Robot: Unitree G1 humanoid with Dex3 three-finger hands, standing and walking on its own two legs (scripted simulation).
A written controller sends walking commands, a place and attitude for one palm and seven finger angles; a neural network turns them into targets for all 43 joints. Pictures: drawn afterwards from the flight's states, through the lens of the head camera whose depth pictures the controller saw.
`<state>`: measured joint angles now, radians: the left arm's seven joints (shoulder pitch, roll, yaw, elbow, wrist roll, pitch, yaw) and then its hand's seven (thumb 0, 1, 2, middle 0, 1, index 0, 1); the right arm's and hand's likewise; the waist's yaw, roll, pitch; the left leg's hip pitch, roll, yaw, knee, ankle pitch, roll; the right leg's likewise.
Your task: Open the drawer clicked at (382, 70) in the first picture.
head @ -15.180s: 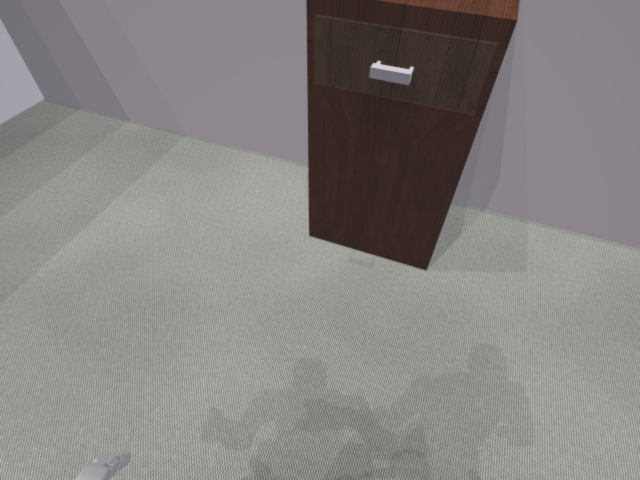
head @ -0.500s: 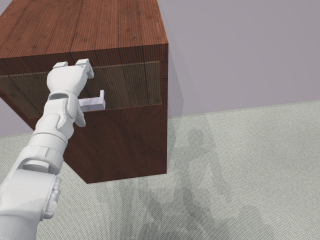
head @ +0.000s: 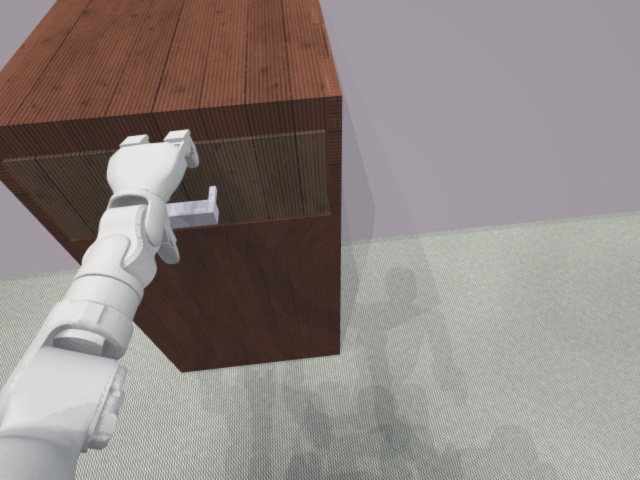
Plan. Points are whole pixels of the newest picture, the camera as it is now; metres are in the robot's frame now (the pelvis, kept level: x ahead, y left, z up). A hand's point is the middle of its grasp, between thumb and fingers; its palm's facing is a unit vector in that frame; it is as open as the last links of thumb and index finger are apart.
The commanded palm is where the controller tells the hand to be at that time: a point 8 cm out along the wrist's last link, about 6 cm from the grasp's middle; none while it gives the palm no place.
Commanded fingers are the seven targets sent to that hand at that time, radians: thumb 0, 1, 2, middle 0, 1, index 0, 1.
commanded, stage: re-aim the fingers above the handle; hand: left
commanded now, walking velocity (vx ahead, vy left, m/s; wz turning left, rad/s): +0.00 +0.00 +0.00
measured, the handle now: (183, 204) +0.51 +0.22 +0.03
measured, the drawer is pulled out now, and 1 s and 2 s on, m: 0.00 0.00 0.00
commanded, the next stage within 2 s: lower the fingers behind the handle in 0.14 s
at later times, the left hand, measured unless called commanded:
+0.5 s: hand (159, 214) +0.46 +0.23 +0.07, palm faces -0.06 -0.05 -1.00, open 13.8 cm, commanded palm +0.44 +0.23 +0.13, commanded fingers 0.00 -0.50 0.30 -0.30 -1.20 -0.30 -1.20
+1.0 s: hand (169, 225) +0.46 +0.22 +0.04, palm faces -0.07 -0.04 -1.00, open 13.8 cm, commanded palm +0.45 +0.22 +0.10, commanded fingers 0.00 -0.50 0.30 -0.30 -1.20 -0.30 -1.20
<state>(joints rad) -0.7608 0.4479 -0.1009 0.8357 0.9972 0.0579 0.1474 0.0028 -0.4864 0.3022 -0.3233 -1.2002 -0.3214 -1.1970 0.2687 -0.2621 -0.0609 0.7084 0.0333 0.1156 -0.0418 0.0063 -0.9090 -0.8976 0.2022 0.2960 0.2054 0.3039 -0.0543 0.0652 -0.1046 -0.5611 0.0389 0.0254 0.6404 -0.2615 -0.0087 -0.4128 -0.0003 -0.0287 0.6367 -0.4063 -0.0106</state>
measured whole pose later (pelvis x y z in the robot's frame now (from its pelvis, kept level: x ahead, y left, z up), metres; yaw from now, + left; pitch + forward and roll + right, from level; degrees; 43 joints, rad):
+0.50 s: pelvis +0.01 +0.00 +0.00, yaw -1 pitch +12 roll +0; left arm -0.70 0.48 -0.04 0.86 1.00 0.03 0.13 0.00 -0.48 0.30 -0.33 -1.20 -0.32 -1.20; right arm 0.32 -0.27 -0.07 0.71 0.03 0.12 -0.04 0.01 -0.91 -0.90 0.20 0.30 0.21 0.30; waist -0.07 0.06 -0.11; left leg -0.58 0.05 0.04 0.65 -0.27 -0.01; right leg -0.43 0.01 -0.01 0.64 -0.41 -0.01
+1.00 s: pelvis +0.00 +0.01 -0.01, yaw -1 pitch +14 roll -1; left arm -0.76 0.44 -0.06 0.99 1.03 0.07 0.22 0.00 -0.49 0.30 -0.32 -1.21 -0.32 -1.21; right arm 0.32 -0.24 -0.06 0.72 0.02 0.12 -0.03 0.01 -0.91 -0.90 0.20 0.30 0.21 0.30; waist -0.09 0.06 -0.13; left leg -0.67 0.05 0.04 0.72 -0.29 0.01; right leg -0.52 0.00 -0.01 0.69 -0.42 0.00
